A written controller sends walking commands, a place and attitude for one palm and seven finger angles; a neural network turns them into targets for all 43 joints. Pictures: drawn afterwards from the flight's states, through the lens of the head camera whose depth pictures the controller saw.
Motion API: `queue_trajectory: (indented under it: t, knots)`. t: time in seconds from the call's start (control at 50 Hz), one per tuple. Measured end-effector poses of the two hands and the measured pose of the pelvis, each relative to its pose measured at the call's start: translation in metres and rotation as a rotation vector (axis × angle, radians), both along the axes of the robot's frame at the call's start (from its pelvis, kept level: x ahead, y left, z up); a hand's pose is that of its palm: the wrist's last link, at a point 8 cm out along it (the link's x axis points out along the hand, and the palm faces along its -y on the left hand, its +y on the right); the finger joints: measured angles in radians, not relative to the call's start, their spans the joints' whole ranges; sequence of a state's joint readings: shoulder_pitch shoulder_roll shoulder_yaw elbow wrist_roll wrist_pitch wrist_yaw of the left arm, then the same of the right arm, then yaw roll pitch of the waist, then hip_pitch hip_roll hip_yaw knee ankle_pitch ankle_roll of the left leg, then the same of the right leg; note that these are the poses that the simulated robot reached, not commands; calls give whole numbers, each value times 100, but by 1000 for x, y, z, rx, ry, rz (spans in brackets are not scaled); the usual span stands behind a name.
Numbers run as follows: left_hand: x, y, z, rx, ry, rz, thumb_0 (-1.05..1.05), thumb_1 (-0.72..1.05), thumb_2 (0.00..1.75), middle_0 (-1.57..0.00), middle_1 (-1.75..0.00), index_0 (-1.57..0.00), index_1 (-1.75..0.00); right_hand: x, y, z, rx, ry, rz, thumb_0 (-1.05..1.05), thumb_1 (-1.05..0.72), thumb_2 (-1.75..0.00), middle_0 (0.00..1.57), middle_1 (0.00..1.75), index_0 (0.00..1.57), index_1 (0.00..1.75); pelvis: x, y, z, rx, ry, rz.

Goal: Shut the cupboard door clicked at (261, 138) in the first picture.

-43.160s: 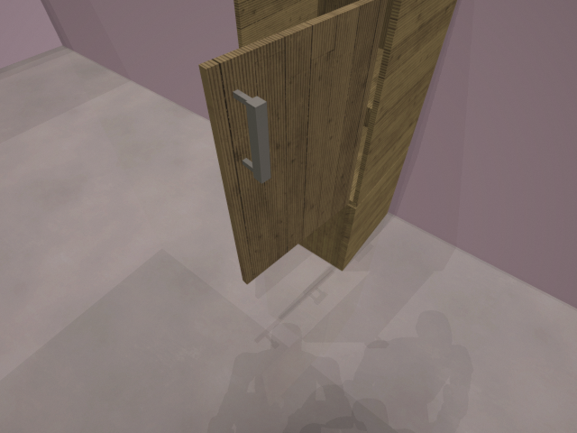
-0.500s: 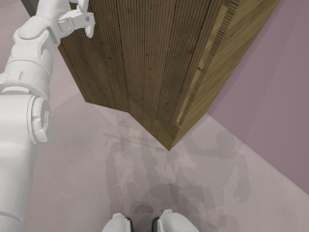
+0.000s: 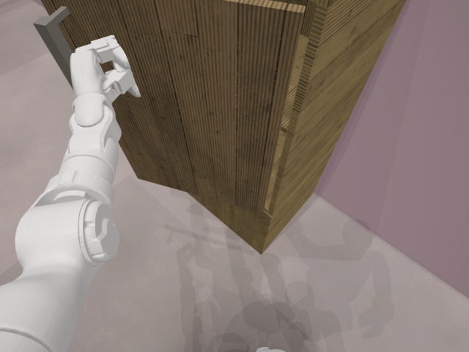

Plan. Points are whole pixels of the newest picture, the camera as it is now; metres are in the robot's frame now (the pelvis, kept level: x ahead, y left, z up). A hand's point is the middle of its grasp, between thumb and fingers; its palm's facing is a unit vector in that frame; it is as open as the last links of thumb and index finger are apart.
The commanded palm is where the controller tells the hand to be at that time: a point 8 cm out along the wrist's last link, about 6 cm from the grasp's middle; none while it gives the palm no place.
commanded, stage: pull the fist back off the door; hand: left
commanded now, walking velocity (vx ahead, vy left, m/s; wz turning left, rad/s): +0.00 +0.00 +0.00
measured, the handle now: (75, 57) +0.62 +0.21 +0.15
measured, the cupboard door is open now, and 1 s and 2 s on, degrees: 24 24 24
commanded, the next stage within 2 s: draw the hand back to the body in 0.36 s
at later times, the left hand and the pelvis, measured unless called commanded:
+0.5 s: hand (130, 110) +0.46 +0.10 +0.16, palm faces +0.07 -1.00 -0.02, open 3.1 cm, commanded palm +0.43 +0.16 +0.16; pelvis -0.02 +0.01 +0.01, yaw +3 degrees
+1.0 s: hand (52, 181) +0.34 +0.17 +0.18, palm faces +0.08 -1.00 -0.02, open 3.1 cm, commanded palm +0.29 +0.23 +0.18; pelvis -0.02 +0.01 +0.02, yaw +1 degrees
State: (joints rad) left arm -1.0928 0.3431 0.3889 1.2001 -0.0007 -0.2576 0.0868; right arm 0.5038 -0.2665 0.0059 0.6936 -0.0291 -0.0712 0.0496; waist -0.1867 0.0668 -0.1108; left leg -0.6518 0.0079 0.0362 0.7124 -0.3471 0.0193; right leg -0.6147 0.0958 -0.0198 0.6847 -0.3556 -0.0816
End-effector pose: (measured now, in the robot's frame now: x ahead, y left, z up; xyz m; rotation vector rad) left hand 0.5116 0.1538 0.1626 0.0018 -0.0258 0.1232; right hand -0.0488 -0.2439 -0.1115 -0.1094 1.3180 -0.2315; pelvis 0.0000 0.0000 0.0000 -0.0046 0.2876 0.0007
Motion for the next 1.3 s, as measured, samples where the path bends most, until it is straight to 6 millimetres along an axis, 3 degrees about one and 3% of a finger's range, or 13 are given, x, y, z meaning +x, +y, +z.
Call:
queue_trajectory:
  t: [0.12, 0.2, 0.3, 0.38, 0.48, 0.6, 0.7, 0.78, 0.86, 0.94, 1.1, 1.2, 1.3]
  knots:
    - [-30, 15, -12, 34, 57, -30, 1, 91, 90, -129, -150, -130, -150, 36, -14, 3, -21, -66, 33, 0, -91, -89, 20, 29, 20, 30, 4, 1, 5, 0, -50, 13]
    - [-55, 11, -24, -7, 89, -57, 1, 91, 90, -129, -150, -130, -150, 74, -18, 7, -47, -154, 76, 0, -91, -89, 20, 29, 20, 30, 2, 4, 8, -4, -87, 30]
    - [-76, 1, -14, -27, -11, -55, 2, 91, 90, -130, -150, -130, -150, 121, -13, 13, -59, -301, 129, 0, -91, -89, 20, 29, 20, 30, -4, 6, 8, 1, -118, 34]
    - [-80, 0, -6, 24, -4, -51, 2, 90, 90, -130, -150, -131, -150, 143, -2, 16, -41, -380, 150, 0, -91, -89, 20, 29, 20, 30, -10, 7, 7, 4, -133, 41]
    - [-75, 0, -4, 29, 65, -52, 2, 90, 90, -130, -150, -131, -150, 141, 11, 14, -14, -388, 153, 0, -91, -89, 20, 29, 20, 30, -19, 8, 7, 3, -135, 49]
    - [-75, 3, -1, -41, 12, -41, 2, 90, 90, -130, -150, -130, -150, 106, 17, 4, 7, -312, 124, 0, -91, -89, 20, 29, 20, 30, -20, 10, 8, 7, -123, 25]
    - [-99, 27, -8, 22, -17, -21, 1, 90, 90, -129, -150, -130, -150, 79, 14, 1, 19, -267, 64, 0, -91, -89, 20, 29, 20, 30, -13, 11, 10, 11, -144, -4]
    - [-130, 46, -16, 16, 2, -19, 2, 90, 90, -129, -150, -130, -150, 77, 8, 5, 4, -259, 45, 1, -91, -89, 20, 29, 20, 30, -11, 11, 14, 7, -189, -3]
    - [-159, 55, -7, 8, -32, -32, 2, 91, 90, -130, -150, -130, -150, 100, 4, 14, -33, -318, 70, 1, -91, -89, 20, 29, 20, 30, -13, 11, 16, 3, -230, 10]
    - [-184, 63, 11, 25, -83, -40, 2, 90, 90, -129, -150, -130, -149, 141, 5, 29, -52, -446, 108, 1, -91, -89, 20, 29, 20, 30, -16, 11, 18, 3, -260, 17]
    - [-242, 85, 17, 177, -89, 20, 1, 90, 90, -119, -139, -120, -138, 220, 33, 71, -12, -697, 202, 1, -91, -90, 20, 29, 20, 30, -23, 14, 23, 10, -312, 31]
    - [-280, 98, 9, 223, -79, 81, 1, 90, 90, -108, -127, -109, -126, 238, 55, 81, 17, -713, 276, 1, -91, -89, 20, 29, 20, 30, -24, 14, 27, 10, -336, 42]
    - [-303, 118, 17, 273, -91, 164, 2, 90, 90, -96, -113, -96, -112, 237, 70, 73, 42, -666, 314, 1, -91, -89, 20, 29, 20, 30, -22, 16, 29, 9, -352, 51]
